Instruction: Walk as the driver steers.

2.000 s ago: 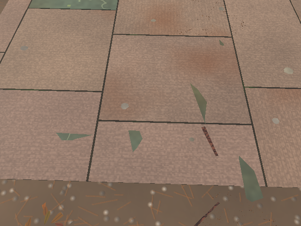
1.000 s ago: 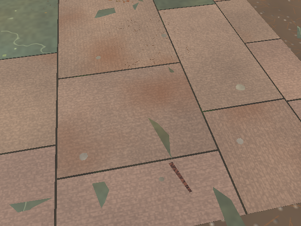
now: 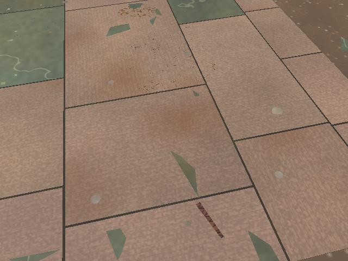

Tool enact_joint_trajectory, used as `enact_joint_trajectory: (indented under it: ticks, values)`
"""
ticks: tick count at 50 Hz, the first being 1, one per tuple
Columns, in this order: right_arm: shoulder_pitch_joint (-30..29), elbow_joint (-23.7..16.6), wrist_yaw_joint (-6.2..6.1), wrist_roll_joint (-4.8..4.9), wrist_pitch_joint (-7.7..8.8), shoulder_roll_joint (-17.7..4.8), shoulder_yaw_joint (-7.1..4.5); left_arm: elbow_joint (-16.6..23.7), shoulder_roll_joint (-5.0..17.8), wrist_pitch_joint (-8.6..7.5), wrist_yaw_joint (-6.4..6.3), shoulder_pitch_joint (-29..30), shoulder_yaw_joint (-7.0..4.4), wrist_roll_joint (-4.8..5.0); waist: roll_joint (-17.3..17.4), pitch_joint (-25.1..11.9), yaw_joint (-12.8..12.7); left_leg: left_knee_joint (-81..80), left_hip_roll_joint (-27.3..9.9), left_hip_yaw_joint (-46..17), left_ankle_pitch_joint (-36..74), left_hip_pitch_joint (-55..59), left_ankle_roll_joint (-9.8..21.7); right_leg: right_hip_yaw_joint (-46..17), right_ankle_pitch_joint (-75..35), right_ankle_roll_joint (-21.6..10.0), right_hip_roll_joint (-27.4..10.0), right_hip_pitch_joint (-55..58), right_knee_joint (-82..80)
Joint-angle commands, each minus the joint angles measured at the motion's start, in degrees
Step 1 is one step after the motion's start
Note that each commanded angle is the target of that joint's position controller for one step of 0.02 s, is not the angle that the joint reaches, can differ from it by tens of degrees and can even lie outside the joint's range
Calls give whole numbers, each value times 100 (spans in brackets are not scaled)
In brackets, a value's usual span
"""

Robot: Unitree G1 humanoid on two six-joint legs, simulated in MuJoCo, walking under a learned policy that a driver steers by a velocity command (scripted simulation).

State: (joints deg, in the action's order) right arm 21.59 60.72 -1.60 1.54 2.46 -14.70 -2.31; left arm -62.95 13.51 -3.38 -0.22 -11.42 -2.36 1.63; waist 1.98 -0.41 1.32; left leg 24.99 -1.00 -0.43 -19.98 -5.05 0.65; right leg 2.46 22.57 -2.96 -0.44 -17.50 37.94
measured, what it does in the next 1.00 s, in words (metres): walks ahead, turning left: left foot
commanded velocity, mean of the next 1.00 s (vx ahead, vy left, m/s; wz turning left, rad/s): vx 0.45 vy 0.00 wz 0.31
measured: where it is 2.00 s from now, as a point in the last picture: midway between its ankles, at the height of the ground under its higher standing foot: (135, 156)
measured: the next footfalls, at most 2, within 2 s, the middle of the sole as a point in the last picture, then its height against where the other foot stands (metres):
left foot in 0.52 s outside the picture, level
right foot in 1.02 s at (183, 212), level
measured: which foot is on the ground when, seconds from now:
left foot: down 0.00-0.04, up 0.06-0.50, down 0.52-1.00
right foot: down 0.00-0.54, up 0.56-1.00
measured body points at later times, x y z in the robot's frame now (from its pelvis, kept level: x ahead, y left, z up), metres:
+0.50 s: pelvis +0.23 +0.00 -0.02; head +0.26 +0.00 +0.42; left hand +0.11 +0.24 -0.16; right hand +0.48 -0.18 -0.12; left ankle +0.38 +0.11 -0.73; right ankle +0.02 -0.12 -0.74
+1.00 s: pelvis +0.53 +0.05 -0.01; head +0.55 +0.06 +0.44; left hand +0.65 +0.34 -0.10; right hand +0.64 -0.21 -0.13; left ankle +0.37 +0.10 -0.74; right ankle +0.71 -0.01 -0.73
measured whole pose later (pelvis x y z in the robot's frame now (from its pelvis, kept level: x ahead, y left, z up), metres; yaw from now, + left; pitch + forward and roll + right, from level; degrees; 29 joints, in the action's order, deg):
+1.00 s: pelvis +0.53 +0.05 -0.01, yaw +21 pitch +3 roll +1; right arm 20.9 49.3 -0.2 0.8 3.6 -15.7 -3.6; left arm -44.0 15.1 -7.3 1.1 -2.7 -1.5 0.1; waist -2.0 0.4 4.8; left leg 20.8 5.9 -7.1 -21.8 -1.0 3.9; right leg -0.9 -0.6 -1.3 -1.7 -29.9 27.2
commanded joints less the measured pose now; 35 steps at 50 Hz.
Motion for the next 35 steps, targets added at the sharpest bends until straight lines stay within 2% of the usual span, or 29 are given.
enact_joint_trajectory:
  ticks: [1,2,3,4,5,6,7,8,9,10,12,14,16,20,21,23,24,25,26,27,28,29,30,31,32,33,35]
  values:
    - [-406,-400,32,43,54,-903,-167,-94,437,-148,40,-566,-164,7,355,494,-528,-719,-816,-861,-501,-1512,774,347,-957,82,298,1370,-1009]
    - [-549,-474,47,12,89,-737,-108,-222,581,-132,27,-1137,-233,-1,-34,303,-792,228,-527,-473,166,-1963,582,-217,-807,-25,-7,2088,-1251]
    - [-641,-663,80,-85,154,-276,20,-297,1128,-130,-21,-1886,-351,-16,-1547,-66,-958,2369,76,286,-162,-2914,153,-2323,-136,-578,-1329,2857,-2103]
    - [-706,-852,58,18,250,-210,11,-359,1318,-216,69,-2201,-330,-100,-1976,-216,-938,3780,440,-138,-1282,-3731,116,-4402,693,-1323,-2187,2939,-2866]
    - [-798,-894,79,155,326,-466,-45,-191,1001,-314,92,-1572,-205,-115,-1126,316,-632,4521,-4,-542,-988,-4260,262,-4167,1086,-1315,-2244,2583,-2857]
    - [-847,-890,132,183,386,-540,-62,-12,716,-368,118,-1128,-120,-108,-834,579,-481,4604,-261,-567,-334,-4392,397,-3439,943,-1083,-1959,2301,-2877]
    - [-790,-824,143,135,408,-541,-92,120,665,-382,143,-809,-77,-116,-656,654,-338,4419,-438,-499,186,-4320,437,-2762,359,-864,-1731,2102,-2938]
    - [-841,-814,154,78,399,-615,-144,174,575,-374,148,-702,-36,-129,-625,713,-284,4114,-559,-490,556,-4188,426,-2159,-466,-681,-1542,1967,-2966]
    - [-820,-787,194,56,362,-584,-166,156,436,-337,129,-788,11,-162,-696,642,-262,3923,-613,-430,803,-3950,398,-1589,-1128,-522,-1323,1876,-2966]
    - [-813,-770,233,54,316,-460,-155,113,427,-317,95,-974,22,-200,-753,575,-285,3838,-596,-353,986,-3851,344,-1220,-1711,-483,-1216,1851,-2960]
    - [-1035,-875,265,43,234,-290,-130,60,535,-298,15,-1222,14,-250,-611,591,-331,3596,-504,-366,1278,-3984,216,-768,-2469,-538,-1175,1816,-3007]
    - [-1493,-1135,264,36,215,-185,-82,143,650,-288,-52,-1125,6,-279,-503,728,-346,2827,-407,-357,1688,-3991,146,-407,-2701,-541,-1140,1579,-3151]
    - [-1961,-1360,297,4,222,-110,-20,240,725,-292,-105,-1066,7,-261,-521,797,-420,1998,-337,-21,2209,-3629,127,-19,-2722,-483,-1057,1317,-3331]
    - [-2612,-1728,458,2,227,-49,58,186,785,-246,-141,-1464,-18,-172,-423,943,-546,1194,-235,329,2326,-3462,315,397,-3352,-449,-1276,1810,-3212]
    - [-2659,-1807,503,6,235,-81,48,204,823,-209,-144,-1461,-33,-164,-451,905,-483,1070,-173,396,2172,-3412,409,492,-3883,-416,-1344,2053,-3017]
    - [-2467,-1891,574,3,243,-274,-47,328,998,-126,-183,-1301,-83,-170,-678,542,-201,1064,132,675,1696,-2911,631,675,-5997,-314,-1444,2482,-2256]
    - [-2089,-1844,596,10,225,-440,-136,412,1074,-64,-217,-1217,-111,-194,-842,221,46,1149,330,801,1423,-2451,746,750,-6991,-255,-1472,2623,-1592]
    - [-1360,-1689,602,30,199,-690,-275,506,1157,4,-239,-1107,-138,-230,-955,-233,431,1108,519,833,1309,-1555,886,782,-7448,-198,-1460,2495,-593]
    - [-467,-1478,544,41,159,-1019,-462,627,1177,21,-241,-999,-132,-223,-813,-689,903,761,549,534,1480,-102,1102,832,-6850,-40,-1257,1725,751]
    - [192,-1352,396,19,64,-1463,-573,808,845,-78,-191,-1167,-23,-355,315,-1303,850,738,-628,-1361,1235,1556,1467,833,-3314,140,-726,135,2737]
    - [18,-1528,396,-65,98,-1602,-558,1036,170,-334,-32,-1588,172,-222,1285,-2110,310,-455,-1963,-4931,14,3027,2728,-216,928,346,504,-1991,4631]
    - [-2,-1467,374,-104,140,-1149,-459,1214,802,-588,56,-789,9,-20,569,-1713,629,-943,-1722,-4677,-208,2739,2323,-1073,671,122,138,-2618,4860]
    - [-328,-1510,357,-103,206,-921,-400,1438,962,-682,69,-362,-36,117,285,-886,469,-1019,-1520,-3694,135,1891,2035,-947,141,-8,-128,-2805,4506]
    - [-804,-1624,395,-92,273,-794,-352,1422,909,-696,10,-285,-50,46,-475,-402,130,-1127,-1255,-3011,850,856,1860,-891,-227,9,-385,-2493,3966]
    - [-1136,-1733,403,-115,303,-663,-311,1393,956,-625,-48,-365,-123,-55,-570,-209,-108,-1190,-1015,-2483,1386,134,1736,-874,-402,78,-562,-2074,3485]
    - [-1278,-1803,391,-156,301,-621,-281,1420,943,-522,-55,-507,-151,-103,-414,-123,-286,-1299,-870,-2218,1670,-369,1711,-891,-458,153,-667,-1715,3292]
    - [-1196,-1795,335,-95,296,-680,-289,1569,797,-376,-79,-482,-160,-211,-226,2,-387,-1425,-733,-1856,2065,-964,1741,-743,-539,370,-734,-1523,2699]
Keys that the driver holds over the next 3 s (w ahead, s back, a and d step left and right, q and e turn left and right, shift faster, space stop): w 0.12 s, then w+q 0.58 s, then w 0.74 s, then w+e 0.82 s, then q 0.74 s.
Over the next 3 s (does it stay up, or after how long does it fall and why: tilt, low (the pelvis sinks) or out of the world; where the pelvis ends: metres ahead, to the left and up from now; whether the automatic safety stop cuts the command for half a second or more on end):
stays up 1.40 0.22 -0.01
